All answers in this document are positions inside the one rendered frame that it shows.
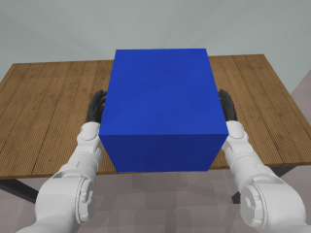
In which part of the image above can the robot right forearm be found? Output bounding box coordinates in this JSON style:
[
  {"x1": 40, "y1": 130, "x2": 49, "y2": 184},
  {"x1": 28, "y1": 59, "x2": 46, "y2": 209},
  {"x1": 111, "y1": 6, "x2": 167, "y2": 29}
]
[{"x1": 222, "y1": 120, "x2": 306, "y2": 220}]

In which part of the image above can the robot left hand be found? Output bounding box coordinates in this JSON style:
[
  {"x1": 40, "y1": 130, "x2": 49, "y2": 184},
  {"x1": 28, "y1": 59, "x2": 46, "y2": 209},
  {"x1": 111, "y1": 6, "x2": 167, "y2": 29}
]
[{"x1": 86, "y1": 89, "x2": 108, "y2": 124}]

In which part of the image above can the robot right hand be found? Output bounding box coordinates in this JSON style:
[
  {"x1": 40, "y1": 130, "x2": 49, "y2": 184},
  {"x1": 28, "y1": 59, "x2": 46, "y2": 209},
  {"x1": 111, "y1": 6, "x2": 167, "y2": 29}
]
[{"x1": 218, "y1": 89, "x2": 238, "y2": 121}]

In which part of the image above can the right robot upper arm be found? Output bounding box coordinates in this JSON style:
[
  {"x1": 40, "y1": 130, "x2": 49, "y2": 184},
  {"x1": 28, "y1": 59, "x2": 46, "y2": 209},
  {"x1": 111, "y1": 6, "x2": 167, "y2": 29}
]
[{"x1": 240, "y1": 183, "x2": 311, "y2": 233}]

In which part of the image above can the table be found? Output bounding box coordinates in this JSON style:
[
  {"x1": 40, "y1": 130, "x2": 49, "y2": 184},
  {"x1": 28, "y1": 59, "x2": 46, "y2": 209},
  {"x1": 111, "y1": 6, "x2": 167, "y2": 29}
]
[{"x1": 0, "y1": 53, "x2": 311, "y2": 204}]

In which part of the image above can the robot left forearm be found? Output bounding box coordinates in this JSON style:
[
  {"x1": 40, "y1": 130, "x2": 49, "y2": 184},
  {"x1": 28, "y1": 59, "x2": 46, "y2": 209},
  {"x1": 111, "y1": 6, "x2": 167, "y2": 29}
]
[{"x1": 35, "y1": 121, "x2": 104, "y2": 219}]

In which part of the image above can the carton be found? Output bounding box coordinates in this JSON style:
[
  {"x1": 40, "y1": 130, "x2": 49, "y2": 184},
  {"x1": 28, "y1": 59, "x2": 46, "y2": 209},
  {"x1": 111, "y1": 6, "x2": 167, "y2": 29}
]
[{"x1": 98, "y1": 49, "x2": 229, "y2": 172}]

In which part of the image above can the left robot upper arm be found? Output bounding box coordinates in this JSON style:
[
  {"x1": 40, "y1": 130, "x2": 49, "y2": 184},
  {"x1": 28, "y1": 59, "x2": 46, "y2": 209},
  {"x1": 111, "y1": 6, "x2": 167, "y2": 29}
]
[{"x1": 16, "y1": 177, "x2": 96, "y2": 233}]

